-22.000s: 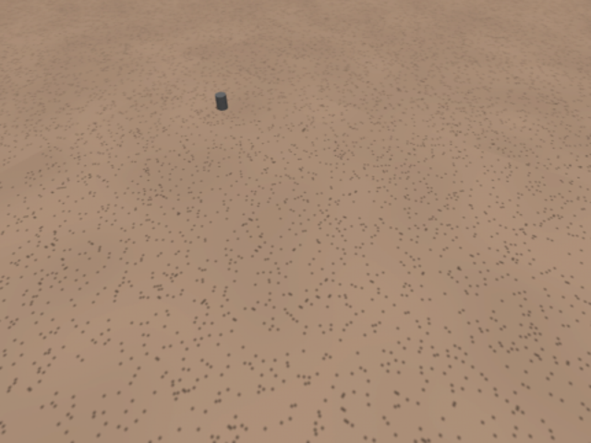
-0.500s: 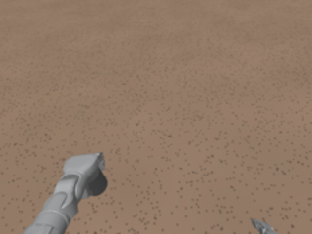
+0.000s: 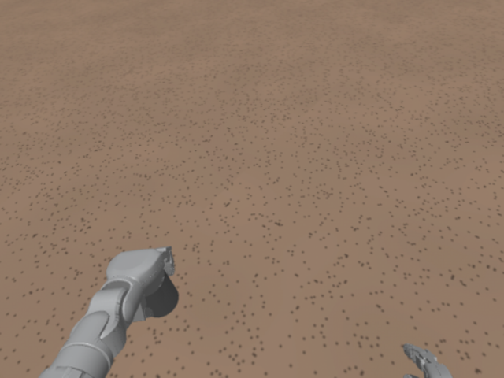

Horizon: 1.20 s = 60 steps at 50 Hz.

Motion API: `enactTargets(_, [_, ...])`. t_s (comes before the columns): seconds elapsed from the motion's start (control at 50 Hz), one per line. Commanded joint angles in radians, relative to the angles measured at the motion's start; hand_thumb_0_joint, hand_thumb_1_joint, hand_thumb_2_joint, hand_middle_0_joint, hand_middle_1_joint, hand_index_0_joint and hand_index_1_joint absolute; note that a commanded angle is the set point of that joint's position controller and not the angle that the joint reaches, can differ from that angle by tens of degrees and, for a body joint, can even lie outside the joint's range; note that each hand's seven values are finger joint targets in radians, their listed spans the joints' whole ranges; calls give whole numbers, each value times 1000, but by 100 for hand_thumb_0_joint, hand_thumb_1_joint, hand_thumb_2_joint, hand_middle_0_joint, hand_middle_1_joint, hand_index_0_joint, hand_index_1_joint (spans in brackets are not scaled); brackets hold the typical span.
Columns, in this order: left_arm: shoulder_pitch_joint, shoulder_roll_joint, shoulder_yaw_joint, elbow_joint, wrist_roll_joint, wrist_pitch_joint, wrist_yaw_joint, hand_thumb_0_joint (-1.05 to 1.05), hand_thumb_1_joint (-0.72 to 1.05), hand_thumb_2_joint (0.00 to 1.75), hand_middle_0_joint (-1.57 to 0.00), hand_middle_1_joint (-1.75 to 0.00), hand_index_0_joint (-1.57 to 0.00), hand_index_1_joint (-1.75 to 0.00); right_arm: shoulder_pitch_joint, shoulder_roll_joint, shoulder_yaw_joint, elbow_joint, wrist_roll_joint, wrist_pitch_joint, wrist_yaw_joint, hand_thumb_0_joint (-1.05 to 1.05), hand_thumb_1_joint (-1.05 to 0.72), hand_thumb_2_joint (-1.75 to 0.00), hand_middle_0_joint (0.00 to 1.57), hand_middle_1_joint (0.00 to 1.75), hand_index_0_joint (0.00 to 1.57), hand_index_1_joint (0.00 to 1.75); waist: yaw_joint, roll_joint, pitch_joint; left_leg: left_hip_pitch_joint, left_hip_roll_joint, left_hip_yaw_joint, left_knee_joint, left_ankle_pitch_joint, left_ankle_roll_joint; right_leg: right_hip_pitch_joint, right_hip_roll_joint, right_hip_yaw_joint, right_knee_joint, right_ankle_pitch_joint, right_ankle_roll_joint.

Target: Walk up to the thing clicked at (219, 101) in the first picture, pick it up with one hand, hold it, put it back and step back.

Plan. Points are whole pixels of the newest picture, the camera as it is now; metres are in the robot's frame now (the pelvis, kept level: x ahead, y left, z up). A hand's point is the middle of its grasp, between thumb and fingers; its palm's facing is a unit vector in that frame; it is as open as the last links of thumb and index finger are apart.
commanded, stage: hold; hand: left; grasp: from above
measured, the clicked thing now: (153, 290) +0.31 +0.22 -0.07
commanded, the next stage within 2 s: crouch in 0.60 s
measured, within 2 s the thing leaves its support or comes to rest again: neither
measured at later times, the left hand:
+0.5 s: hand (142, 293) +0.29 +0.23 -0.04, palm faces -0.45 -0.06 -0.89, open 10.1 cm
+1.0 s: hand (148, 301) +0.29 +0.23 -0.08, palm faces -0.47 -0.04 -0.88, open 10.1 cm
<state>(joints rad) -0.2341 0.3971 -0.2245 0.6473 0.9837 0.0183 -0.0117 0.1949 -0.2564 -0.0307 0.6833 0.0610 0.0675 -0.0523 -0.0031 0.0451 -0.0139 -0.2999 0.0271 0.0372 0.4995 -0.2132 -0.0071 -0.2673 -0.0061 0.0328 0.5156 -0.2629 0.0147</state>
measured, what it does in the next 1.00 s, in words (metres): stands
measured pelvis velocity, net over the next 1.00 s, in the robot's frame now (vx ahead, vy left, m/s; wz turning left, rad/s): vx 0.00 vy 0.00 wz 0.01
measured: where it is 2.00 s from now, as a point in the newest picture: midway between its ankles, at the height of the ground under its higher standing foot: outside the picture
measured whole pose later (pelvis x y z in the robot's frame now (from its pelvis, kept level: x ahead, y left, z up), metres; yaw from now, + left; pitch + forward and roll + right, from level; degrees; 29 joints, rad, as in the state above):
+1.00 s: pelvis +0.00 +0.00 +0.00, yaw +1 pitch +3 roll +0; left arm -0.27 0.38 -0.21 0.79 1.05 -0.03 0.10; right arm 0.18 -0.25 -0.04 0.68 0.05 0.08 -0.04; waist -0.02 0.02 0.00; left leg -0.36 0.02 0.02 0.54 -0.23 -0.01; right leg -0.32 -0.01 0.02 0.55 -0.28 0.02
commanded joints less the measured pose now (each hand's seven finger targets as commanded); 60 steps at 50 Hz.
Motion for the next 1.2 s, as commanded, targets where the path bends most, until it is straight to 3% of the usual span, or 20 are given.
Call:
enactTargets(0.0, [-352,196,99,-225,3,1,34,0,32,103,-59,-126,-67,-118,-93,-127,-39,-143,4,-47,-9,0,-91,-90,20,30,20,30,5,-18,-237,169,-36,5,-63,131,22,9,34,-14,-101,136,-17])
enactTargets(0.08, [-369,202,100,-220,3,1,27,0,31,104,-60,-124,-67,-117,-101,-126,-36,-146,5,-46,-11,0,-91,-90,20,30,20,30,3,-24,-213,165,-36,7,-70,118,23,2,34,-13,-109,125,-17])
enactTargets(0.12, [-321,224,131,-191,4,0,26,0,28,105,-58,-124,-65,-117,-100,-125,-35,-146,6,-44,-11,0,-91,-90,20,30,20,30,18,-23,-195,153,-35,5,-78,102,21,10,35,-16,-115,100,-20])
enactTargets(0.16, [-327,192,101,-227,6,-4,19,0,29,105,-58,-124,-65,-117,-101,-119,-36,-149,4,-46,-9,0,-91,-90,20,30,20,30,15,-16,-222,171,-34,5,-75,111,21,11,35,-17,-110,110,-20])
enactTargets(0.22, [-357,224,123,-254,6,-10,22,0,31,105,-60,-124,-67,-117,-104,-121,-34,-150,5,-45,-12,0,-91,-90,20,30,20,30,15,-11,-238,177,-39,7,-68,142,22,24,32,-12,-110,141,-18])
enactTargets(0.28, [-347,206,114,-232,10,-12,28,0,31,107,-61,-123,-67,-117,-99,-123,-35,-145,3,-45,-12,0,-91,-90,20,30,20,30,2,-20,-220,179,-35,5,-74,120,22,14,34,-15,-115,121,-19])
enactTargets(0.3, [-335,213,126,-225,10,-10,33,0,34,107,-63,-124,-69,-118,-107,-121,-36,-143,4,-43,-12,0,-91,-90,20,30,20,30,13,-10,-226,182,-36,4,-76,130,20,16,34,-15,-111,127,-21])
enactTargets(0.34, [-354,199,108,-229,13,-12,37,0,30,107,-60,-125,-67,-118,-98,-122,-37,-139,2,-45,-12,0,-91,-90,20,30,20,30,1,-15,-241,193,-33,3,-71,143,19,12,35,-17,-107,142,-20])
enactTargets(0.52, [-329,191,97,-210,6,-2,38,0,32,108,-63,-121,-69,-116,-100,-122,-42,-134,5,-41,-11,0,-91,-90,20,30,20,30,6,-23,-237,190,-35,3,-69,180,20,27,35,-22,-105,180,-20])
enactTargets(0.56, [-354,229,130,-236,18,-4,43,0,31,106,-62,-122,-68,-116,-98,-121,-43,-135,6,-39,-12,0,-91,-90,20,30,20,30,17,-3,-257,195,-41,8,-65,190,22,35,30,-19,-110,193,-17])
enactTargets(0.62, [-372,197,100,-228,10,0,41,0,35,106,-65,-122,-71,-115,-92,-121,-41,-132,5,-38,-11,0,-91,-90,20,30,20,30,5,-17,-255,201,-39,10,-64,196,24,38,29,-17,-111,206,-16])
enactTargets(0.66, [-316,209,122,-188,8,0,38,0,33,106,-66,-119,-71,-114,-91,-125,-44,-132,7,-35,-11,0,-92,-90,20,30,20,30,14,-32,-227,185,-36,6,-69,185,23,42,31,-22,-115,187,-17])
enactTargets(0.68, [-327,202,114,-209,8,-5,36,0,37,99,-65,-124,-73,-115,-87,-125,-46,-133,6,-34,-10,0,-93,-91,20,30,20,30,10,-14,-245,188,-37,7,-69,193,22,39,32,-21,-107,197,-20])
enactTargets(0.72, [-311,182,95,-198,17,-6,32,0,26,108,-58,-121,-64,-116,-92,-122,-43,-140,6,-33,-9,0,-89,-90,20,30,20,30,11,-23,-221,184,-35,3,-73,188,20,31,34,-25,-109,186,-22])
enactTargets(0.76, [-285,198,118,-175,16,-12,40,0,25,108,-57,-121,-63,-115,-82,-127,-47,-136,6,-30,-8,0,-89,-90,20,30,20,30,11,-34,-221,178,-34,3,-68,192,20,36,35,-25,-105,188,-22])
enactTargets(0.78, [-279,181,106,-168,18,-17,44,0,25,105,-57,-121,-63,-115,-79,-123,-46,-137,5,-28,-8,0,-90,-90,20,30,20,30,3,-40,-213,169,-36,5,-64,194,22,27,34,-25,-102,197,-21])
enactTargets(0.84, [-282,171,107,-114,36,-33,85,0,25,106,-59,-118,-64,-113,-68,-126,-47,-131,0,-22,-6,0,-89,-90,20,30,20,30,-8,-60,-175,143,-36,0,-54,166,20,-10,32,-26,-96,167,-21])
enactTargets(0.98, [-422,159,99,67,94,-59,229,0,27,106,-59,-120,-65,-115,-5,-134,-63,-72,-27,-20,13,0,-90,-90,20,30,20,30,-56,-65,-225,36,-41,1,81,130,20,-155,21,-20,9,162,-15])
enactTargets(1.08, [-524,129,96,235,154,-78,325,0,32,108,-63,-122,-69,-116,69,-148,-83,-36,-55,-39,34,0,-90,-90,20,30,20,30,-83,-22,-336,-163,-30,-12,326,90,10,-404,28,-31,238,105,-31])
enactTargets(1.18, [-617,177,144,349,196,-85,406,0,37,107,-67,-123,-73,-116,105,-164,-96,-42,-71,-58,39,0,-90,-90,20,30,20,30,-86,33,-453,-401,-32,-21,529,-5,8,-622,35,-47,445,15,-41])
